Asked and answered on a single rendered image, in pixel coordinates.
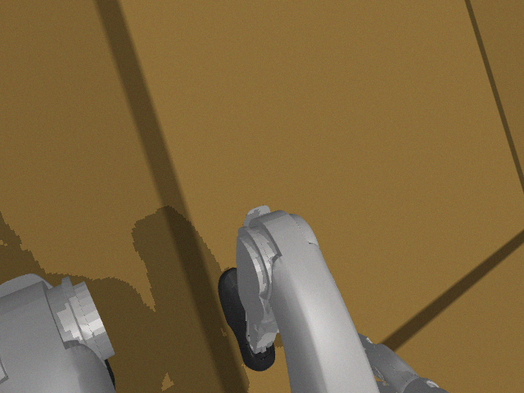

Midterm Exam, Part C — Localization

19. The right robot foot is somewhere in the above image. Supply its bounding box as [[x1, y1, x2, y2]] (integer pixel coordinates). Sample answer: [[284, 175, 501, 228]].
[[218, 268, 275, 372]]

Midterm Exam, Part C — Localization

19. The right robot arm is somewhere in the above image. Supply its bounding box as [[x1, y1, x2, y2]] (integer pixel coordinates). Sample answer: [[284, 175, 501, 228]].
[[403, 377, 449, 393]]

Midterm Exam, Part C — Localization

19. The right robot hand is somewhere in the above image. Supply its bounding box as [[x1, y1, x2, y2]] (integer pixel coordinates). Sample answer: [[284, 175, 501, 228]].
[[358, 333, 420, 393]]

